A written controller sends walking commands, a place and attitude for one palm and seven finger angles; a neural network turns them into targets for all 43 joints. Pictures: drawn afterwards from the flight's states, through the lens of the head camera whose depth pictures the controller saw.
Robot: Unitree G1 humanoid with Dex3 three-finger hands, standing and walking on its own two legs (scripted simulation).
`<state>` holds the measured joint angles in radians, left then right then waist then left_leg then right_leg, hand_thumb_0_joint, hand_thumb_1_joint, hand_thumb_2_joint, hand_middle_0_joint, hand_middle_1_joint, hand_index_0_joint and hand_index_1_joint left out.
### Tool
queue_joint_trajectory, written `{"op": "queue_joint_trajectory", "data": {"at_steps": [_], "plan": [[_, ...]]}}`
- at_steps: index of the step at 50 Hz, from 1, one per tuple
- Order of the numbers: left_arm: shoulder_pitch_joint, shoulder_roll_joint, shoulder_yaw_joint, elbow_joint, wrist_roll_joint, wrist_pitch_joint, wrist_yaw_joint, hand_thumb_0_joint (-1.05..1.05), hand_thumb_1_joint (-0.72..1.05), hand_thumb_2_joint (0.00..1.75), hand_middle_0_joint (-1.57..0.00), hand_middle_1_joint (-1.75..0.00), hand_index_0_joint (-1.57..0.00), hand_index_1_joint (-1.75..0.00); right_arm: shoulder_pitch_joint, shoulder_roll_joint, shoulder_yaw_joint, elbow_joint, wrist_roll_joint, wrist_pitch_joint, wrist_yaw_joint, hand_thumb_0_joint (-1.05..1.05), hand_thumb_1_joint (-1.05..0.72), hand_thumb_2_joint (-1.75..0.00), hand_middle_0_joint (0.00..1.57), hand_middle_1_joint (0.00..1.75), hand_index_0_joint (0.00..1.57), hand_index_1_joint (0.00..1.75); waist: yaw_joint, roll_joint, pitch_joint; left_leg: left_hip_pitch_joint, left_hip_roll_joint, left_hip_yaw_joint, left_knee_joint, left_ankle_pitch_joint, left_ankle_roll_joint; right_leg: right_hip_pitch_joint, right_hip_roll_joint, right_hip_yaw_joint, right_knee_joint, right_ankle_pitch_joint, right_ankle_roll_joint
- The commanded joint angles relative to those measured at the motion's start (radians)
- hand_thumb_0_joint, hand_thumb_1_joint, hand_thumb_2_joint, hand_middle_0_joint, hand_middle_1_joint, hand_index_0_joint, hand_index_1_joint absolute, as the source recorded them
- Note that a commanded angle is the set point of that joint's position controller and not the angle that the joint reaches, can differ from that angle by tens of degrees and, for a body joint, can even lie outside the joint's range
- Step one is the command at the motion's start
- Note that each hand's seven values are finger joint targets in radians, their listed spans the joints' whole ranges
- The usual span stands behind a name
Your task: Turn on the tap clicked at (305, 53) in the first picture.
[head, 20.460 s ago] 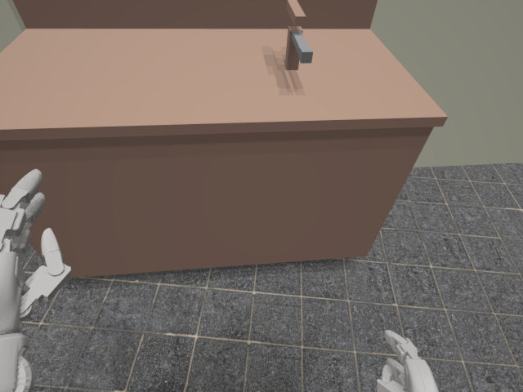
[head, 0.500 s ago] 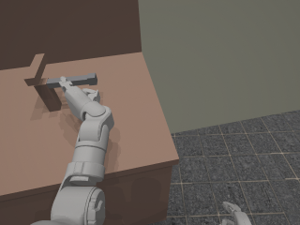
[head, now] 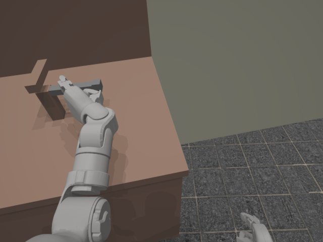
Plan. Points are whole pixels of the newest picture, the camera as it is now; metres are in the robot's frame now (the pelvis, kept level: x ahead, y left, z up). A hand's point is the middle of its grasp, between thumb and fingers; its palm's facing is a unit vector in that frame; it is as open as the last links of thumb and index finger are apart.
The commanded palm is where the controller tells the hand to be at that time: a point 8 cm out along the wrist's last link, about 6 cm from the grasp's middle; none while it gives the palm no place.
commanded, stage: lift the hand up off the lever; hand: left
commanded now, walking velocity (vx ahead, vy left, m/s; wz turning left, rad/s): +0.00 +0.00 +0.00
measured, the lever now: (97, 85) +0.51 +0.24 +0.13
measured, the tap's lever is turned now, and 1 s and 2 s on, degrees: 86 86 86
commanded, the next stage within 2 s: draw the hand back beside the body in 0.84 s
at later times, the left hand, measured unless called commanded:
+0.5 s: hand (89, 91) +0.40 +0.21 +0.20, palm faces +0.75 -0.66 -0.03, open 7.8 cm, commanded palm +0.35 +0.23 +0.20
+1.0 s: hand (95, 87) +0.40 +0.19 +0.21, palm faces +0.69 -0.72 -0.05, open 7.9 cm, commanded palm +0.33 +0.22 +0.20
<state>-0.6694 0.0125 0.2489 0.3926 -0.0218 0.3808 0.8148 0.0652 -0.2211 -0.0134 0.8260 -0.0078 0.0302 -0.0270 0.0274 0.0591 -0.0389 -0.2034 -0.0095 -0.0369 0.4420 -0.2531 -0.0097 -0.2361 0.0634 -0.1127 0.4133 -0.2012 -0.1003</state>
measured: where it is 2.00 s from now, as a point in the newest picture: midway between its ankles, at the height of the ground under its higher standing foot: outside the picture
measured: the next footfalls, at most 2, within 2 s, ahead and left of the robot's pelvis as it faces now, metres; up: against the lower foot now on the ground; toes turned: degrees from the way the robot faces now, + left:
none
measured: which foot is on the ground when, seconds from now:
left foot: down 0.00-1.00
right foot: down 0.00-1.00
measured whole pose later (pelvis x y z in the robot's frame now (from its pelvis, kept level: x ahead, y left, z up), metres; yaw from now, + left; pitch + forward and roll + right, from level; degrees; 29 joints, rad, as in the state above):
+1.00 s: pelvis +0.00 +0.01 +0.00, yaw +0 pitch -1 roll +1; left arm -0.62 0.02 0.19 0.21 -0.01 0.48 0.71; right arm 0.05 -0.21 0.00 0.81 0.00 0.05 -0.01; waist 0.05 0.06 -0.03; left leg -0.15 -0.02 -0.02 0.41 -0.25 0.00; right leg -0.19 0.05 -0.10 0.41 -0.21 -0.09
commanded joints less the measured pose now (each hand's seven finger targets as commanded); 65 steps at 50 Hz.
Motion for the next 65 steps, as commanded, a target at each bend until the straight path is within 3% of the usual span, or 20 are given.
{"op": "queue_joint_trajectory", "data": {"at_steps": [1,10,16,22,27,28,32,36,43,47,48,49,51,54,57,58,59,61,62,65], "plan": [[-0.431,0.183,0.003,-0.215,0.037,-0.043,0.010,0.00,0.90,0.90,-0.15,-0.15,-0.15,-0.15,-0.142,-0.093,-0.028,-0.151,-0.004,-0.030,-0.002,0.00,-0.90,-0.90,0.20,0.30,0.20,0.30,0.008,-0.096,-0.328,0.000,0.003,0.034,-0.032,0.199,0.020,0.236,-0.117,0.106,-0.063,0.202,0.100],[-0.311,0.195,0.016,-0.341,0.011,-0.019,-0.027,0.00,0.90,0.90,-0.15,-0.15,-0.15,-0.15,-0.141,-0.100,-0.030,-0.186,0.011,-0.017,0.001,0.00,-0.90,-0.90,0.20,0.30,0.20,0.30,0.020,-0.134,-0.319,0.036,0.007,0.045,-0.038,0.331,0.025,0.298,-0.118,0.095,-0.031,0.430,0.105],[-0.408,0.164,-0.047,-0.401,0.017,-0.011,-0.042,0.00,0.90,0.90,-0.15,-0.15,-0.15,-0.15,-0.173,-0.094,-0.025,-0.162,0.013,-0.043,0.001,0.00,-0.90,-0.90,0.20,0.30,0.20,0.30,0.007,-0.069,-0.279,0.067,0.006,0.041,-0.034,0.282,0.023,0.225,-0.110,0.096,-0.065,0.278,0.097],[-0.469,0.168,-0.049,-0.312,0.012,0.008,-0.047,0.00,0.90,0.90,-0.15,-0.15,-0.15,-0.15,-0.183,-0.094,-0.021,-0.133,0.016,-0.057,-0.005,0.00,-0.90,-0.90,0.20,0.30,0.20,0.30,0.001,-0.093,-0.234,0.052,0.001,0.026,-0.060,0.173,0.019,0.185,-0.097,0.090,-0.107,0.081,0.089],[-0.433,0.184,-0.016,-0.268,0.000,0.034,-0.043,0.00,0.90,0.90,-0.15,-0.15,-0.15,-0.15,-0.187,-0.094,-0.020,-0.140,0.017,-0.040,-0.004,0.00,-0.90,-0.90,0.20,0.30,0.20,0.30,0.019,-0.072,-0.274,0.050,-0.003,0.026,-0.070,0.192,0.010,0.220,-0.097,0.083,-0.093,0.111,0.085],[-0.440,0.139,-0.055,-0.276,0.001,0.040,-0.045,0.00,0.90,0.90,-0.15,-0.15,-0.15,-0.15,-0.188,-0.091,-0.016,-0.150,0.018,-0.040,0.001,0.00,-0.90,-0.90,0.20,0.30,0.20,0.30,0.012,-0.066,-0.266,0.055,-0.001,0.031,-0.068,0.209,0.010,0.213,-0.098,0.082,-0.089,0.130,0.083],[-0.361,0.184,0.000,-0.307,-0.011,0.050,-0.040,0.00,0.90,0.90,-0.15,-0.15,-0.15,-0.15,-0.188,-0.095,-0.022,-0.165,0.016,-0.021,0.006,0.00,-0.90,-0.90,0.20,0.30,0.20,0.30,0.037,-0.094,-0.301,0.069,0.006,0.026,-0.066,0.317,-0.003,0.265,-0.094,0.066,-0.058,0.254,0.079],[-0.367,0.131,-0.042,-0.333,-0.007,0.059,-0.036,0.00,0.90,0.90,-0.15,-0.15,-0.15,-0.15,-0.196,-0.090,-0.017,-0.171,0.017,-0.021,0.015,0.00,-0.90,-0.90,0.20,0.30,0.20,0.30,0.027,-0.144,-0.270,0.060,0.009,0.034,-0.057,0.324,0.004,0.248,-0.100,0.068,-0.057,0.290,0.088],[-0.517,0.147,-0.058,-0.362,0.024,0.023,-0.019,0.00,0.90,0.90,-0.15,-0.15,-0.15,-0.15,-0.207,-0.084,-0.018,-0.145,0.011,-0.046,0.021,0.00,-0.90,-0.90,0.20,0.30,0.20,0.30,0.022,-0.069,-0.279,0.073,0.011,0.030,-0.041,0.276,-0.007,0.188,-0.089,0.070,-0.067,0.153,0.075],[-0.506,0.136,-0.072,-0.396,0.034,0.019,-0.016,0.00,0.90,0.90,-0.15,-0.15,-0.15,-0.15,-0.191,-0.084,-0.025,-0.146,0.001,-0.046,0.027,0.00,-0.90,-0.90,0.20,0.30,0.20,0.30,0.029,-0.007,-0.356,0.109,0.010,0.027,-0.027,0.381,-0.032,0.218,-0.082,0.055,-0.036,0.235,0.065],[-0.363,0.102,-0.245,-0.486,0.066,0.015,-0.183,0.00,0.90,0.90,-0.15,-0.15,-0.15,-0.15,-0.116,-0.130,-0.026,-0.167,-0.002,0.000,0.006,0.00,-0.90,-0.90,0.20,0.30,0.20,0.30,-0.035,-0.112,-0.366,0.166,-0.002,0.035,-0.033,0.406,0.017,0.264,-0.074,0.092,0.013,0.382,0.063],[-0.274,0.203,-0.134,-0.511,0.051,0.024,-0.255,0.00,0.90,0.90,-0.15,-0.16,-0.15,-0.16,-0.112,-0.123,-0.036,-0.198,0.014,0.021,-0.014,0.00,-0.90,-0.90,0.20,0.30,0.20,0.30,-0.007,-0.109,-0.384,0.165,-0.002,0.042,-0.040,0.425,0.036,0.307,-0.076,0.097,0.010,0.472,0.066],[-0.155,0.207,-0.150,-0.551,0.028,0.046,-0.359,0.00,0.90,0.90,-0.15,-0.16,-0.15,-0.16,-0.122,-0.110,-0.020,-0.240,0.027,0.049,-0.042,0.00,-0.90,-0.90,0.20,0.30,0.20,0.30,0.008,-0.134,-0.355,0.153,-0.010,0.045,-0.062,0.418,0.048,0.354,-0.083,0.108,0.001,0.556,0.084],[0.107,0.298,-0.044,-0.511,-0.069,0.107,-0.539,0.00,0.90,0.90,-0.16,-0.17,-0.16,-0.17,-0.153,-0.111,0.013,-0.290,0.067,0.094,-0.070,0.00,-0.90,-0.90,0.20,0.30,0.20,0.30,0.041,-0.214,-0.221,0.089,-0.003,0.044,-0.100,0.329,0.057,0.357,-0.080,0.127,-0.043,0.519,0.099],[0.139,0.328,0.051,-0.608,-0.151,0.167,-0.537,0.00,0.90,0.90,-0.16,-0.18,-0.16,-0.18,-0.227,-0.096,0.032,-0.321,0.087,0.089,-0.081,0.00,-0.90,-0.90,0.20,0.30,0.20,0.30,0.073,-0.186,-0.146,0.070,-0.006,0.039,-0.111,0.250,0.053,0.313,-0.076,0.132,-0.097,0.325,0.096],[0.234,0.504,0.032,-0.608,-0.105,0.007,-0.592,0.00,0.90,0.90,-0.16,-0.18,-0.16,-0.18,-0.142,-0.106,0.021,-0.313,0.039,0.081,-0.038,0.00,-0.90,-0.90,0.20,0.30,0.20,0.30,0.006,-0.135,-0.042,0.034,0.021,0.030,-0.102,0.205,0.055,0.256,-0.116,0.160,-0.072,0.346,0.121],[0.302,0.521,0.084,-0.591,-0.110,-0.071,-0.610,0.00,0.90,0.90,-0.16,-0.19,-0.16,-0.19,-0.152,-0.091,0.016,-0.324,0.042,0.069,-0.020,0.00,-0.90,-0.90,0.20,0.30,0.20,0.30,0.036,-0.109,-0.076,0.001,0.016,0.027,-0.092,0.187,0.055,0.281,-0.118,0.169,-0.063,0.310,0.114],[0.250,0.566,0.086,-0.750,-0.106,-0.186,-0.625,0.00,0.90,0.90,-0.16,-0.19,-0.16,-0.19,-0.160,-0.081,0.012,-0.341,0.045,0.038,-0.009,0.00,-0.90,-0.90,0.20,0.30,0.20,0.30,0.035,-0.017,-0.170,0.025,0.014,0.023,-0.081,0.180,0.056,0.329,-0.133,0.195,-0.062,0.284,0.103],[0.208,0.595,0.093,-0.843,-0.101,-0.245,-0.628,0.00,0.90,0.90,-0.16,-0.19,-0.16,-0.19,-0.154,-0.076,0.008,-0.339,0.047,0.017,-0.008,0.00,-0.90,-0.90,0.20,0.30,0.20,0.30,0.031,0.127,-0.181,0.059,0.010,0.032,-0.073,0.173,0.054,0.308,-0.133,0.200,-0.075,0.231,0.089],[0.173,0.543,0.018,-0.885,-0.084,-0.365,-0.624,0.00,0.90,0.90,-0.17,-0.20,-0.17,-0.20,-0.129,-0.083,0.006,-0.341,0.037,-0.053,-0.004,0.00,-0.90,-0.90,0.20,0.30,0.20,0.30,0.002,0.129,-0.149,0.126,0.007,0.032,-0.080,0.134,0.051,0.224,-0.110,0.184,-0.129,0.076,0.073]]}}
